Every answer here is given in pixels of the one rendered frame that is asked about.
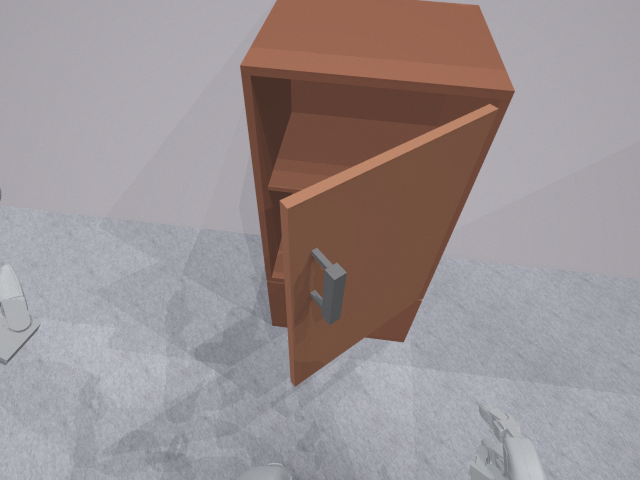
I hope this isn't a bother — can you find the cupboard door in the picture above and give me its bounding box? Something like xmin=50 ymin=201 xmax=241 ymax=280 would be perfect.
xmin=279 ymin=104 xmax=499 ymax=387

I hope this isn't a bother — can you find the robot right hand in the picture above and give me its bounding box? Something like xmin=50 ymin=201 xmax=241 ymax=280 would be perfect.
xmin=470 ymin=403 xmax=547 ymax=480

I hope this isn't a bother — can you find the robot left hand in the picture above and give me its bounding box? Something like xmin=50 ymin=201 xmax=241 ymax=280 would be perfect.
xmin=0 ymin=188 xmax=41 ymax=365

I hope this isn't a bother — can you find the robot left shin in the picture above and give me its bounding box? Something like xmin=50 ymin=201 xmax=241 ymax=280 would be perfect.
xmin=267 ymin=463 xmax=291 ymax=476

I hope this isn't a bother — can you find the handle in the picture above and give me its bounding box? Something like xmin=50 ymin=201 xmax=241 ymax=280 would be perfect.
xmin=310 ymin=248 xmax=347 ymax=325

